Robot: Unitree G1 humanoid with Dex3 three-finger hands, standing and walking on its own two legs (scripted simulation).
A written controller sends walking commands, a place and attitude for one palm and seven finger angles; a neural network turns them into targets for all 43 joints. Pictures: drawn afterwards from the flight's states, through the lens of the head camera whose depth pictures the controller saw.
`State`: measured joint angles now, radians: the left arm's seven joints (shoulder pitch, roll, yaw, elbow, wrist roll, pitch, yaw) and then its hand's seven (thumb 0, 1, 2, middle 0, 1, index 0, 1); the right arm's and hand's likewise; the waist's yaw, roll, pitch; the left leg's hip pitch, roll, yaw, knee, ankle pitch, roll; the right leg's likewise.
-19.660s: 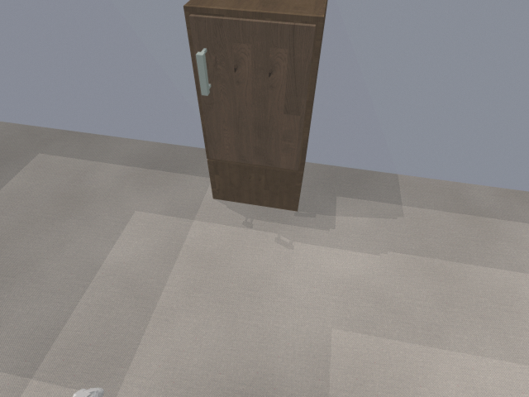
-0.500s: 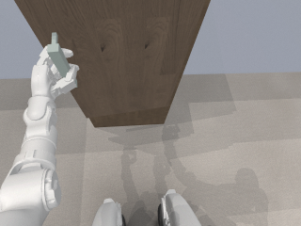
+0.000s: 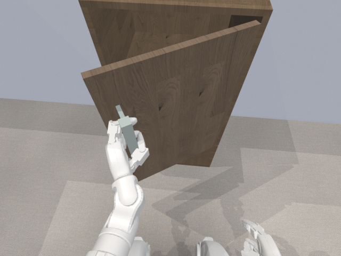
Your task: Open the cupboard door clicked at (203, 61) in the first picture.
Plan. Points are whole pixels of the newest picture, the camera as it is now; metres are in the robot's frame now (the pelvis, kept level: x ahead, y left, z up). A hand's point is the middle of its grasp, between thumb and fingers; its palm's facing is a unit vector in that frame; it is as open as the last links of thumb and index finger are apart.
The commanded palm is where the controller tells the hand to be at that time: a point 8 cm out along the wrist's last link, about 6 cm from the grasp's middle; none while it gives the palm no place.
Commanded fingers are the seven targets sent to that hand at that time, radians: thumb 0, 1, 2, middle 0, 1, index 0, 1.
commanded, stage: pull the door open along its arc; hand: left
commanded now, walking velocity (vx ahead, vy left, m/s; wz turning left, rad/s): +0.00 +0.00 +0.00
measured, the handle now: (127, 132) +0.40 +0.12 +0.03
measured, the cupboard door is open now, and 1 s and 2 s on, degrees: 32 43 45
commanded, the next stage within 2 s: open thumb and fingers to let go in 0.18 s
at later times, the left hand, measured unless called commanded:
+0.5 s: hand (160, 169) +0.30 +0.04 +0.03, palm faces +0.32 -0.95 -0.03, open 7.0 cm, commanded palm +0.25 +0.09 +0.03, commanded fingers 0.00 0.06 0.54 -0.34 -1.26 -0.34 -1.26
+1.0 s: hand (161, 170) +0.30 +0.04 +0.03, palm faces +0.29 -0.96 -0.02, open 14.5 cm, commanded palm +0.26 +0.09 +0.03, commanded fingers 0.00 -0.50 0.30 -0.17 -0.45 -0.17 -0.45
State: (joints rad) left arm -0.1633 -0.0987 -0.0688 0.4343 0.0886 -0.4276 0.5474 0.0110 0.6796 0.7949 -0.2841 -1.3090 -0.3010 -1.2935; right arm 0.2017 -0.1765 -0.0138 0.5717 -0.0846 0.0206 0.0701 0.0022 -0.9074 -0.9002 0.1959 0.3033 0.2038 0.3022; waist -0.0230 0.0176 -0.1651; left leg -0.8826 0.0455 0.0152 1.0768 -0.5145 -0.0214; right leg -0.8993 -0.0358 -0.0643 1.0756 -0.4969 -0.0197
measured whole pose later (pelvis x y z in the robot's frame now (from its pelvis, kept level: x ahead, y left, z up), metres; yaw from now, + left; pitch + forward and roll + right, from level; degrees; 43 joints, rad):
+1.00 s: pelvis -0.02 -0.01 +0.00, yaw +1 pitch +16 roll +1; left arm -0.04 -0.11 -0.23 0.35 0.12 -0.39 0.58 -0.01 -0.47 0.32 -0.26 -0.90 -0.27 -0.89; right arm 0.19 -0.18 -0.01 0.60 -0.09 -0.04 0.02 0.01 -0.91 -0.90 0.20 0.30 0.20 0.30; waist -0.02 0.02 -0.15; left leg -0.87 0.04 -0.01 1.09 -0.50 -0.04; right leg -0.88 -0.04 -0.08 1.11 -0.50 -0.04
